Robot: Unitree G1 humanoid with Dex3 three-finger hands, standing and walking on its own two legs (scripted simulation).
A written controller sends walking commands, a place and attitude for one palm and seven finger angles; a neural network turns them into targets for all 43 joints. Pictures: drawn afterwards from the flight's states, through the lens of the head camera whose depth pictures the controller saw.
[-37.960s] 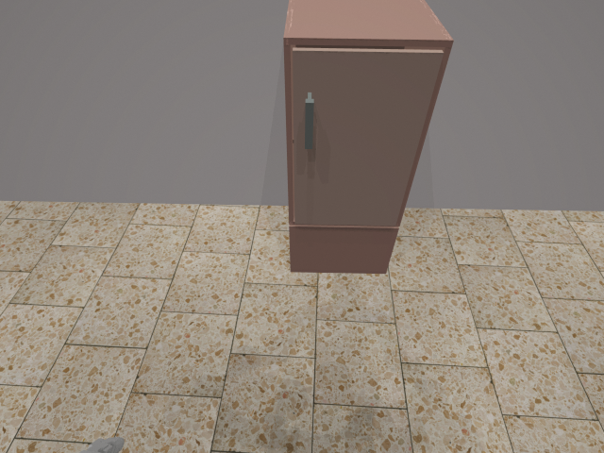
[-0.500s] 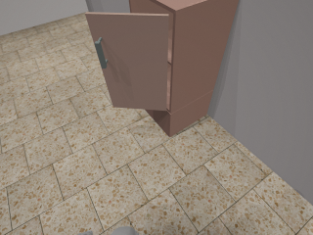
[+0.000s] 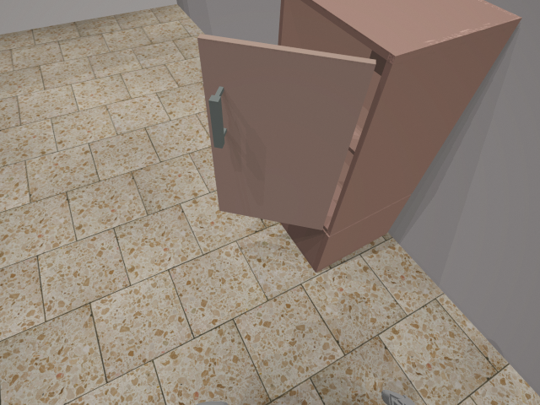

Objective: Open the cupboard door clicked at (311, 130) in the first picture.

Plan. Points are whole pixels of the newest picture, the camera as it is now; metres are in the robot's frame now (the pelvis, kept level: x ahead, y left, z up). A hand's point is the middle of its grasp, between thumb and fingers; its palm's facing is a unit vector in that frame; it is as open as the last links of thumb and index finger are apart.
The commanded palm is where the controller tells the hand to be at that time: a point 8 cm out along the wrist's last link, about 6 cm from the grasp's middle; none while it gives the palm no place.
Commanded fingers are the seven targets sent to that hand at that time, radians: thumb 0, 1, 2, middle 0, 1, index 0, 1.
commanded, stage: take the last steps up to it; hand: left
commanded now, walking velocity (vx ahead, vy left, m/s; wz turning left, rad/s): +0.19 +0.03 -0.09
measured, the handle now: (219, 117) +0.69 +0.21 -0.02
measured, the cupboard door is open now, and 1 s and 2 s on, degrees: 48 48 48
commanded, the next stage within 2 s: come to a stop and stand still in 0.12 s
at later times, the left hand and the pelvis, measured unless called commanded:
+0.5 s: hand (192, 342) +0.23 +0.17 -0.17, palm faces -0.04 -0.98 -0.18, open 7.4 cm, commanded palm none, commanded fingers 0.00 0.90 0.90 -0.20 -0.30 -0.20 -0.30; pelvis +0.11 +0.00 +0.00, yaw +0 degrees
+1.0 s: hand out of the picture +0.10 +0.19 -0.17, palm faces -0.01 -0.97 -0.24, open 7.4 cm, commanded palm none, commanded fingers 0.00 0.90 0.90 -0.20 -0.30 -0.20 -0.30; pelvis +0.09 +0.01 +0.00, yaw -2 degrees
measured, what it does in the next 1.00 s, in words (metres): steps on the spot: right foot, then right foot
